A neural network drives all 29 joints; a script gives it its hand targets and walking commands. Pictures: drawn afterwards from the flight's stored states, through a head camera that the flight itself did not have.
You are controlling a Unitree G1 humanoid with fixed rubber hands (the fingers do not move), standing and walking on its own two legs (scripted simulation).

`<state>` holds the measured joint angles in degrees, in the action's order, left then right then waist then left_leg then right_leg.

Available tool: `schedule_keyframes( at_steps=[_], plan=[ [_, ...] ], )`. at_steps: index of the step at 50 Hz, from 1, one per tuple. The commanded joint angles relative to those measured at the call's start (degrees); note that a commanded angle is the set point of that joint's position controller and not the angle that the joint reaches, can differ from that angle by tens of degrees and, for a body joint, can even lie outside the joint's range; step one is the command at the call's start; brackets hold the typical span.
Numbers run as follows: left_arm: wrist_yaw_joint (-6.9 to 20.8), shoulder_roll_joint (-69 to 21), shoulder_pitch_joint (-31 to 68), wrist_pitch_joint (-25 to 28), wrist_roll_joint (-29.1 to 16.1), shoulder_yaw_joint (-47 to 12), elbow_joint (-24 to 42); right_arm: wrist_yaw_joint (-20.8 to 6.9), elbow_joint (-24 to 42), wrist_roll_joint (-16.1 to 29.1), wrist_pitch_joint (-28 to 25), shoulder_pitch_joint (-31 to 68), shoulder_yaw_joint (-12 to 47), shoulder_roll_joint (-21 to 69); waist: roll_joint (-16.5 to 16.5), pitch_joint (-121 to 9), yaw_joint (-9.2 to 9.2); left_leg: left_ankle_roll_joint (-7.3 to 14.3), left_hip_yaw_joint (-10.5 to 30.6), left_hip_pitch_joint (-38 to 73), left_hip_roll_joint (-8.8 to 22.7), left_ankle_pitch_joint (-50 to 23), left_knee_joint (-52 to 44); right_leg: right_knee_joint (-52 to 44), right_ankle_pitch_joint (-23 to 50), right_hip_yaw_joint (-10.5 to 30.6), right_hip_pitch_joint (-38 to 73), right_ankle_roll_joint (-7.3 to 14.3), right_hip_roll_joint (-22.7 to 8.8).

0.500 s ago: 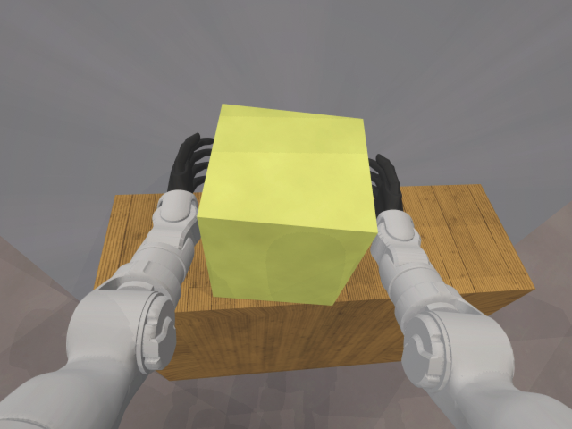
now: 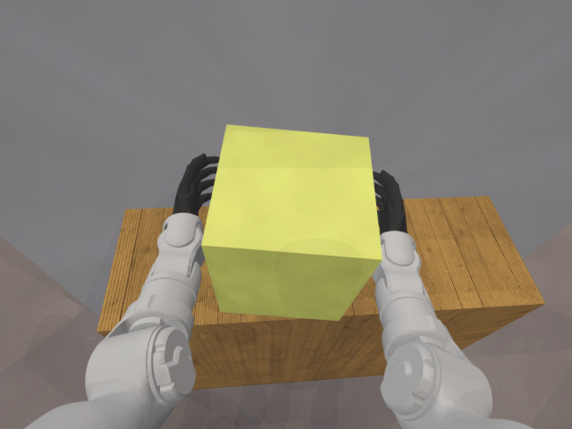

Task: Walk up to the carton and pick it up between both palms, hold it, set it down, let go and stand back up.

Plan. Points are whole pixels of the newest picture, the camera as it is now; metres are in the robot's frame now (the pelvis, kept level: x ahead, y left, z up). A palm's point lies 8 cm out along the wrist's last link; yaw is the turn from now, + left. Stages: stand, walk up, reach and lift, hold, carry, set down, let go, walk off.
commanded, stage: reach and lift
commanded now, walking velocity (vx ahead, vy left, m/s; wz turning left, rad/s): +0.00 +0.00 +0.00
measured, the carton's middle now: (288, 232) +0.40 +0.02 +0.00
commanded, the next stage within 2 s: none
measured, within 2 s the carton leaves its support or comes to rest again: leaves its support in 0.60 s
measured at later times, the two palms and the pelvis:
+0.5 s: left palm (188, 209) +0.39 +0.17 +0.05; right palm (388, 225) +0.39 -0.13 +0.04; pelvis +0.01 +0.00 +0.00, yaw +1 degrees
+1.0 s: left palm (201, 211) +0.39 +0.15 +0.06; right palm (406, 236) +0.37 -0.15 +0.05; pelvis +0.00 -0.01 +0.00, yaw +0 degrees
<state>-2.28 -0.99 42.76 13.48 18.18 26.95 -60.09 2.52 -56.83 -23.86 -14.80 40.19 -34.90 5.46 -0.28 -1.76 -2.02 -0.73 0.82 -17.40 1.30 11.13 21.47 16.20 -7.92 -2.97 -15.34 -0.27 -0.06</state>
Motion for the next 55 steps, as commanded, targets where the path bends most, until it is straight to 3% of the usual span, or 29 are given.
schedule_keyframes(
  at_steps=[1, 10, 17, 21, 27, 35, 44, 49, 53, 55],
  plan=[
    [6.45, -27.91, 25.60, -0.34, 3.07, -14.02, 3.73, -7.45, 0.75, -4.00, -4.04, 27.11, 15.81, 25.05, -0.86, -25.69, 2.52, -4.04, -6.47, 9.83, -0.52, -25.50, 0.84, 2.56, 18.78, -2.54, 14.99, -0.37, 1.70],
    [6.55, -30.28, 21.46, -2.69, 3.33, -16.18, 7.85, -6.94, 1.12, -2.24, -5.20, 25.30, 18.77, 26.86, -1.90, -26.05, 2.15, -4.45, -6.47, 11.00, -0.38, -31.46, 1.61, 3.25, 25.08, -3.12, 17.39, -0.23, 1.90],
    [6.53, -30.83, 21.09, -2.50, 2.91, -17.08, 8.21, -6.49, 1.49, -1.57, -5.84, 25.06, 20.16, 27.26, -1.11, -24.86, 1.98, -4.12, -6.16, 10.00, -0.57, -30.24, 0.77, 3.28, 25.43, -3.06, 17.99, -0.10, 1.61],
    [6.83, -32.10, 22.06, -2.33, 2.02, -18.76, 8.59, -6.16, 1.26, -1.80, -6.38, 24.81, 19.96, 27.37, -1.65, -26.28, 3.43, -4.50, -5.81, 11.13, -0.50, -30.14, 0.74, 2.52, 25.19, -3.34, 17.22, 0.13, 1.59],
    [6.93, -31.94, 21.15, -2.79, 3.09, -17.50, 8.58, -6.41, 1.65, -1.93, -6.68, 25.54, 20.17, 27.00, -1.14, -24.75, 2.15, -4.41, -6.13, 11.19, -0.49, -29.47, -0.09, 1.80, 23.11, -3.83, 17.26, 0.14, 2.05],
    [6.17, -32.98, 24.82, -0.70, 3.25, -18.31, 8.78, -5.97, 1.74, -3.78, -9.45, 27.89, 19.33, 27.00, -1.26, -28.43, 2.79, -4.37, -6.44, 9.27, -0.52, -27.08, -1.00, 2.16, 23.97, -3.93, 19.10, 0.12, 1.48],
    [6.58, -32.51, 25.03, 1.21, 4.29, -17.00, 8.05, -5.01, 2.17, -3.37, -14.49, 31.60, 22.07, 25.50, 1.57, -28.66, 1.58, -3.24, -6.92, 7.29, -1.02, -25.90, -2.42, 2.19, 28.47, -3.72, 24.02, -0.64, 1.14],
    [6.11, -32.14, 26.79, 1.49, 3.35, -18.34, 9.72, -4.85, 3.78, -0.72, -15.00, 34.01, 25.35, 25.44, 0.41, -31.16, -0.05, -2.96, -7.31, 7.29, -1.10, -25.73, -2.66, 2.04, 28.25, -3.23, 23.89, -0.44, 0.95],
    [5.85, -31.09, 26.10, 0.12, 2.54, -19.23, 8.74, -4.67, 2.54, 2.18, -12.30, 32.65, 28.06, 25.56, 0.39, -29.23, -0.68, -2.07, -7.01, 6.24, -1.23, -21.30, -3.46, 1.48, 24.00, -2.09, 23.94, -0.25, 0.95],
    [5.62, -31.98, 29.60, 0.11, 0.94, -20.65, 10.52, -4.75, 5.21, 2.86, -11.99, 35.73, 28.35, 25.65, -0.06, -31.83, -0.70, -2.47, -7.32, 6.65, -1.16, -20.79, -3.57, 1.24, 21.73, -2.35, 21.94, -0.08, 0.94]
  ],
)
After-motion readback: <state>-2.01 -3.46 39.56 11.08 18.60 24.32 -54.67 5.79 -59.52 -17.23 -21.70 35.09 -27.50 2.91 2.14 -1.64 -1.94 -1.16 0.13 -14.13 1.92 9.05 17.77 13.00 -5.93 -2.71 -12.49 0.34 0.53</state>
